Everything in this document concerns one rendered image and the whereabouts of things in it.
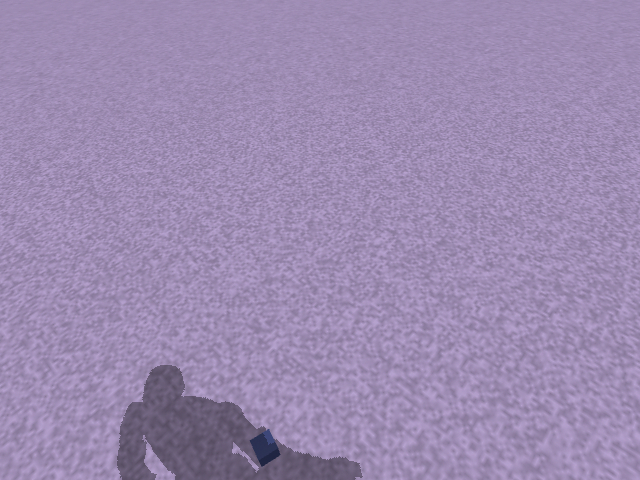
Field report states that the cube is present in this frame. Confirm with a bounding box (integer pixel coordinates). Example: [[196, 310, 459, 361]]
[[250, 429, 280, 467]]

